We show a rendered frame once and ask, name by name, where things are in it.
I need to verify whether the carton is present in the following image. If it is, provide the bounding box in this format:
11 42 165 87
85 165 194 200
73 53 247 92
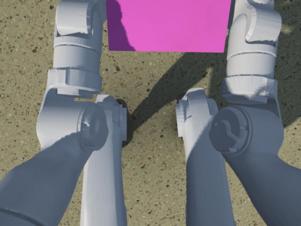
106 0 231 53

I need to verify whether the left robot shin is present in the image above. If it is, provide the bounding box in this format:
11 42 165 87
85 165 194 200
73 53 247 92
95 94 120 106

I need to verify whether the robot left forearm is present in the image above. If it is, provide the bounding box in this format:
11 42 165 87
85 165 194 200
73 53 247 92
36 0 107 132

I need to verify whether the robot right upper arm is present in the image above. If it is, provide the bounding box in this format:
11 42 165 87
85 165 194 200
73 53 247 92
209 105 301 226

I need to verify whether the robot left upper arm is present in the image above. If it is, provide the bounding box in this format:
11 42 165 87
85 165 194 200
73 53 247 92
0 100 109 226

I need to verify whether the right robot thigh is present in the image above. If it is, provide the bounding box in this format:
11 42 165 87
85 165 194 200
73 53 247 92
175 95 236 226

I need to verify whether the robot right forearm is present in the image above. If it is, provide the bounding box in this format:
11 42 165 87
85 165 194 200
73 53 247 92
221 0 282 122

